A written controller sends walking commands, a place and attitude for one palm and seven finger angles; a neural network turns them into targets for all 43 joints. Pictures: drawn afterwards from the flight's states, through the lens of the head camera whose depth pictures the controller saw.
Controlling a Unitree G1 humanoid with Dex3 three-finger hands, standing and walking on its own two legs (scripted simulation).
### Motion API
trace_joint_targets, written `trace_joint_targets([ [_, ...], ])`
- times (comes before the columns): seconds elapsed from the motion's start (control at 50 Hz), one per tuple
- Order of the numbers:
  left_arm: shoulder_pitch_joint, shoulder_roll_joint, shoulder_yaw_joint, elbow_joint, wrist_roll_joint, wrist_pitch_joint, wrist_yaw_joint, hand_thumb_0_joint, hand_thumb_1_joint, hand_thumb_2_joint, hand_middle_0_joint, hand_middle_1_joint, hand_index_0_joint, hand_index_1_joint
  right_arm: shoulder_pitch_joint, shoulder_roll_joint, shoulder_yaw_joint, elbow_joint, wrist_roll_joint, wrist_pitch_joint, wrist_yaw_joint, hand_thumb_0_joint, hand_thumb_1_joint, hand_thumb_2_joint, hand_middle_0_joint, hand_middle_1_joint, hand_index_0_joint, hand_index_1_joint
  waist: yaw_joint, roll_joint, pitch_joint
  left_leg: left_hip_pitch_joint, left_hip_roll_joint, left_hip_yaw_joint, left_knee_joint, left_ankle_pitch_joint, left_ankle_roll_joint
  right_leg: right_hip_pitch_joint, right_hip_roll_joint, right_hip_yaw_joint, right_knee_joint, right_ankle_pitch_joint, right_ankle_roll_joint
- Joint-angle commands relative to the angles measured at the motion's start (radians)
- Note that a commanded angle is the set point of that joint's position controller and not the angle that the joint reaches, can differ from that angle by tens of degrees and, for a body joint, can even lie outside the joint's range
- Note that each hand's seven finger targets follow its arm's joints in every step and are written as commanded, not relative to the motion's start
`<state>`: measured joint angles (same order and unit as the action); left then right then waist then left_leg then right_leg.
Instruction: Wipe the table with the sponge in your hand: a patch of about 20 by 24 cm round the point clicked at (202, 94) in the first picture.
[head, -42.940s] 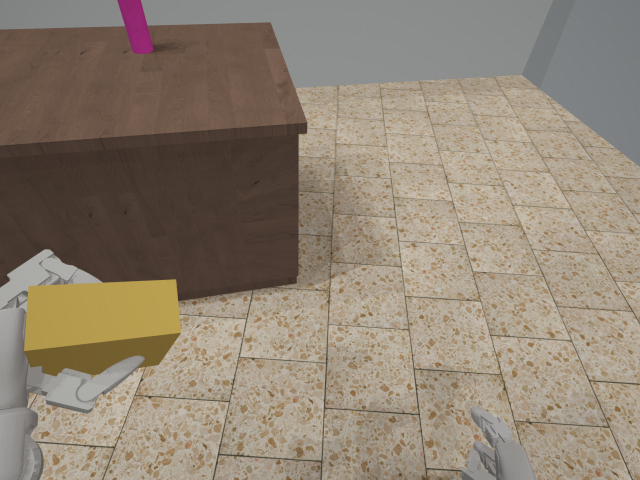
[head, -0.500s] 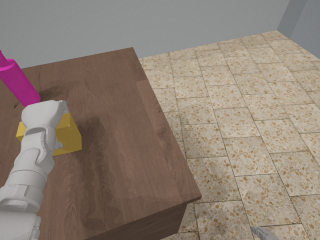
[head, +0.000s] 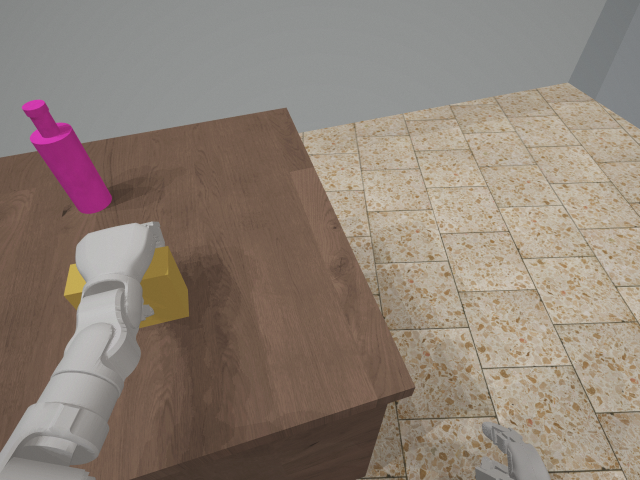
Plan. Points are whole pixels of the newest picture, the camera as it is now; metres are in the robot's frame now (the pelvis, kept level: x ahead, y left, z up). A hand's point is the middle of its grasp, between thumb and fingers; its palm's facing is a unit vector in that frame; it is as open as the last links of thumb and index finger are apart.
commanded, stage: wipe back along the first lane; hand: left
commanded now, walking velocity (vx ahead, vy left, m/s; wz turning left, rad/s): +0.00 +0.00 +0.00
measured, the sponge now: (138, 299) +0.33 +0.31 +0.01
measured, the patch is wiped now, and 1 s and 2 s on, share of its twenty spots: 1.00 1.00 1.00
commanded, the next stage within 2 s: lift the sponge slowly off the table in 0.94 s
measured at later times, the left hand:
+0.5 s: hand (138, 307) +0.30 +0.27 +0.06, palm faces +0.01 -0.06 -1.00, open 9.6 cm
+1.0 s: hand (141, 344) +0.25 +0.25 +0.06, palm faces +0.03 -0.07 -1.00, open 9.6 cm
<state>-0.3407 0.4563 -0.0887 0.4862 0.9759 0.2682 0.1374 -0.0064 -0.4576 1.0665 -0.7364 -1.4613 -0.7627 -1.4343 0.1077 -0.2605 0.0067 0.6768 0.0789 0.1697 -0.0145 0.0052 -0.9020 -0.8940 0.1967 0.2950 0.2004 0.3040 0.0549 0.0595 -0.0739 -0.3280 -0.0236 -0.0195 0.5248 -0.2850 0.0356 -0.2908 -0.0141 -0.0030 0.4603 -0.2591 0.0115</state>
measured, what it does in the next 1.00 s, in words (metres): stands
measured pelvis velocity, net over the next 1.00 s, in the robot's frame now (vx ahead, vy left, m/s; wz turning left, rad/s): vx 0.00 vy -0.02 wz -0.02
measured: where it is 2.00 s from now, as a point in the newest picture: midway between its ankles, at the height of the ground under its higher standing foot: outside the picture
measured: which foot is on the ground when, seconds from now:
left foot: down 0.00-1.00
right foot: down 0.00-1.00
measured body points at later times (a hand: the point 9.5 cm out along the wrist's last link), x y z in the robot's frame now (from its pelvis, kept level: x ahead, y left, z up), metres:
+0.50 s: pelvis +0.02 -0.01 +0.00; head +0.02 -0.04 +0.45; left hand +0.29 +0.27 +0.11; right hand +0.22 -0.24 -0.10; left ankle -0.01 +0.09 -0.74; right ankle -0.02 -0.14 -0.74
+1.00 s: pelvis +0.00 -0.02 +0.00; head +0.00 -0.06 +0.45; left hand +0.24 +0.25 +0.11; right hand +0.23 -0.23 -0.09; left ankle -0.01 +0.09 -0.74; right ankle -0.02 -0.14 -0.74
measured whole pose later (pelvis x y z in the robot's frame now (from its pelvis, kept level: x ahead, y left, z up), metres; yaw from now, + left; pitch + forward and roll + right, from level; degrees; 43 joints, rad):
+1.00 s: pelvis +0.00 -0.02 +0.00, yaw -1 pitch +1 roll +0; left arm 0.14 0.39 -0.12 -0.04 0.97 0.36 0.16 0.02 -0.45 1.06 -0.73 -1.47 -0.76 -1.44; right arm 0.06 -0.26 0.02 0.65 0.06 0.12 0.00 0.01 -0.90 -0.89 0.20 0.29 0.20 0.30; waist 0.10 0.10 -0.06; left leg -0.23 -0.01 -0.01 0.50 -0.29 0.01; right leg -0.22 0.00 0.01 0.47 -0.28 0.00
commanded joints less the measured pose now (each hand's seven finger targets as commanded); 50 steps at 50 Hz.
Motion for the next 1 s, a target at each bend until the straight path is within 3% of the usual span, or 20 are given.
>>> trace_joint_targets([
  [0.0,-0.12,0.139,0.021,-0.096,0.002,0.005,-0.022,0.0,0.1,1.3,-1.2,-1.6,-1.2,-1.6,-0.106,-0.146,-0.045,-0.144,0.001,-0.037,-0.005,0.0,-0.9,-0.9,0.2,0.3,0.2,0.3,0.0,-0.052,-0.175,0.107,0.004,-0.031,-0.072,0.272,-0.004,0.066,0.048,-0.027,-0.032,0.21,-0.091],
  [0.04,-0.111,0.163,0.05,-0.123,-0.003,0.003,-0.024,0.0,0.1,1.3,-1.2,-1.6,-1.2,-1.6,-0.121,-0.146,-0.042,-0.15,0.0,-0.039,-0.006,0.0,-0.9,-0.9,0.2,0.3,0.2,0.3,0.008,-0.055,-0.191,0.108,0.009,-0.037,-0.074,0.294,-0.005,0.085,0.049,-0.02,-0.029,0.23,-0.094],
  [0.08,-0.046,0.117,0.016,-0.162,-0.011,-0.001,-0.024,0.0,0.1,1.3,-1.2,-1.6,-1.2,-1.6,-0.116,-0.141,-0.045,-0.158,-0.001,-0.045,-0.001,0.0,-0.9,-0.9,0.2,0.3,0.2,0.3,0.007,-0.048,-0.193,0.118,0.005,-0.031,-0.068,0.3,-0.004,0.09,0.049,-0.024,-0.026,0.244,-0.09],
  [0.1,-0.027,0.133,0.032,-0.167,-0.012,0.001,-0.024,0.0,0.1,1.3,-1.2,-1.6,-1.2,-1.6,-0.12,-0.143,-0.045,-0.157,0.0,-0.046,0.0,0.0,-0.9,-0.9,0.2,0.3,0.2,0.3,0.01,-0.052,-0.186,0.117,0.007,-0.03,-0.066,0.301,-0.004,0.09,0.05,-0.021,-0.028,0.249,-0.09],
  [0.18,0.048,0.097,0.015,-0.235,-0.029,0.01,-0.025,0.0,0.1,1.3,-1.2,-1.6,-1.2,-1.6,-0.132,-0.139,-0.046,-0.167,-0.001,-0.054,0.006,0.0,-0.9,-0.9,0.2,0.3,0.2,0.3,0.014,-0.062,-0.18,0.122,0.005,-0.029,-0.063,0.322,0.0,0.104,0.049,-0.016,-0.024,0.282,-0.088],
  [0.26,0.14,0.128,0.055,-0.295,-0.039,0.014,-0.022,0.0,0.1,1.3,-1.2,-1.6,-1.2,-1.6,-0.14,-0.142,-0.047,-0.165,-0.004,-0.064,0.008,0.0,-0.9,-0.9,0.2,0.3,0.2,0.3,0.025,-0.091,-0.18,0.121,0.002,-0.027,-0.053,0.366,-0.001,0.141,0.045,-0.005,-0.015,0.368,-0.086],
  [0.32,0.188,0.084,0.021,-0.353,-0.043,0.024,-0.021,0.0,0.1,1.3,-1.2,-1.6,-1.2,-1.6,-0.148,-0.137,-0.047,-0.172,-0.003,-0.073,0.012,0.0,-0.9,-0.9,0.2,0.3,0.2,0.3,0.021,-0.092,-0.174,0.126,0.003,-0.02,-0.051,0.381,-0.001,0.14,0.045,-0.002,-0.013,0.399,-0.08],
  [0.36,0.219,0.097,0.037,-0.384,-0.05,0.037,-0.019,0.0,0.1,1.3,-1.2,-1.6,-1.2,-1.6,-0.158,-0.137,-0.045,-0.173,-0.004,-0.074,0.013,0.0,-0.9,-0.9,0.2,0.3,0.2,0.3,0.027,-0.075,-0.157,0.126,0.002,-0.018,-0.055,0.366,0.001,0.145,0.043,0.0,-0.016,0.388,-0.081],
  [0.44,0.306,0.144,0.095,-0.432,-0.063,0.044,-0.019,0.0,0.1,1.3,-1.2,-1.6,-1.2,-1.6,-0.174,-0.137,-0.042,-0.179,-0.005,-0.082,0.009,0.0,-0.9,-0.9,0.2,0.3,0.2,0.3,0.043,-0.106,-0.17,0.123,-0.004,-0.013,-0.052,0.385,0.002,0.186,0.039,0.027,-0.009,0.476,-0.079],
  [0.48,0.325,0.101,0.057,-0.467,-0.066,0.047,-0.02,0.0,0.1,1.3,-1.2,-1.6,-1.2,-1.6,-0.168,-0.129,-0.043,-0.184,-0.005,-0.086,0.011,0.0,-0.9,-0.9,0.2,0.3,0.2,0.3,0.035,-0.106,-0.163,0.128,-0.005,-0.004,-0.05,0.386,0.003,0.184,0.037,0.011,-0.007,0.478,-0.072],
  [0.54,0.371,0.123,0.088,-0.493,-0.069,0.053,-0.017,0.0,0.1,1.3,-1.2,-1.6,-1.2,-1.6,-0.188,-0.131,-0.04,-0.185,-0.005,-0.088,0.012,0.0,-0.9,-0.9,0.2,0.3,0.2,0.3,0.046,-0.099,-0.142,0.126,-0.002,-0.013,-0.057,0.385,-0.001,0.175,0.041,0.03,-0.01,0.463,-0.079],
  [0.56,0.389,0.087,0.054,-0.509,-0.065,0.053,-0.016,0.0,0.1,1.3,-1.2,-1.6,-1.2,-1.6,-0.18,-0.126,-0.042,-0.187,-0.007,-0.091,0.014,0.0,-0.9,-0.9,0.2,0.3,0.2,0.3,0.043,-0.092,-0.148,0.133,-0.002,-0.008,-0.05,0.392,0.0,0.173,0.039,0.016,-0.006,0.461,-0.075],
  [0.62,0.389,0.051,0.013,-0.543,-0.058,0.061,-0.015,0.0,0.1,1.3,-1.2,-1.6,-1.2,-1.6,-0.192,-0.122,-0.043,-0.191,-0.008,-0.095,0.017,0.0,-0.9,-0.9,0.2,0.3,0.2,0.3,0.036,-0.081,-0.129,0.138,0.0,-0.01,-0.057,0.374,0.0,0.149,0.043,0.015,-0.014,0.42,-0.075],
  [0.64,0.385,0.066,0.035,-0.55,-0.058,0.065,-0.012,0.0,0.1,1.3,-1.2,-1.6,-1.2,-1.6,-0.202,-0.123,-0.042,-0.19,-0.008,-0.093,0.016,0.0,-0.9,-0.9,0.2,0.3,0.2,0.3,0.04,-0.077,-0.119,0.136,0.006,-0.019,-0.065,0.366,-0.002,0.138,0.048,0.023,-0.015,0.386,-0.081],
  [0.66,0.399,0.032,-0.001,-0.556,-0.057,0.069,-0.013,0.0,0.1,1.3,-1.2,-1.6,-1.2,-1.6,-0.196,-0.119,-0.042,-0.194,-0.008,-0.094,0.017,0.0,-0.9,-0.9,0.2,0.3,0.2,0.3,0.037,-0.077,-0.11,0.134,0.004,-0.016,-0.065,0.345,0.0,0.133,0.046,0.006,-0.017,0.354,-0.077],
  [0.78,0.391,0.037,-0.004,-0.555,-0.045,0.084,-0.008,0.0,0.1,1.3,-1.2,-1.6,-1.2,-1.6,-0.212,-0.117,-0.037,-0.187,-0.01,-0.097,0.01,0.0,-0.9,-0.9,0.2,0.3,0.2,0.3,0.042,-0.107,-0.115,0.136,0.003,-0.016,-0.076,0.292,0.003,0.13,0.049,0.011,-0.027,0.291,-0.077],
  [0.9,0.459,-0.006,-0.041,-0.589,-0.047,0.087,-0.008,0.0,0.1,1.3,-1.2,-1.6,-1.2,-1.6,-0.23,-0.107,-0.031,-0.198,-0.01,-0.101,0.015,0.0,-0.9,-0.9,0.2,0.3,0.2,0.3,0.05,-0.102,-0.1,0.132,0.002,-0.016,-0.079,0.281,0.003,0.134,0.048,0.016,-0.026,0.284,-0.077],
  [0.94,0.488,0.045,0.015,-0.601,-0.046,0.088,-0.001,0.0,0.1,1.3,-1.2,-1.6,-1.2,-1.6,-0.241,-0.115,-0.033,-0.196,-0.012,-0.101,0.016,0.0,-0.9,-0.9,0.2,0.3,0.2,0.3,0.061,-0.095,-0.101,0.13,0.002,-0.023,-0.083,0.278,0.0,0.142,0.053,0.038,-0.028,0.278,-0.083],
  [0.96,0.507,-0.008,-0.036,-0.613,-0.051,0.092,-0.004,0.0,0.1,1.3,-1.2,-1.6,-1.2,-1.6,-0.236,-0.103,-0.028,-0.204,-0.01,-0.1,0.018,0.0,-0.9,-0.9,0.2,0.3,0.2,0.3,0.055,-0.097,-0.096,0.127,0.002,-0.014,-0.082,0.272,0.003,0.144,0.048,0.015,-0.024,0.272,-0.077],
  [0.98,0.516,0.006,-0.025,-0.614,-0.05,0.093,-0.003,0.0,0.1,1.3,-1.2,-1.6,-1.2,-1.6,-0.237,-0.103,-0.029,-0.202,-0.007,-0.101,0.019,0.0,-0.9,-0.9,0.2,0.3,0.2,0.3,0.058,-0.101,-0.08,0.127,0.003,-0.016,-0.081,0.269,0.002,0.133,0.05,0.017,-0.027,0.263,-0.077],
])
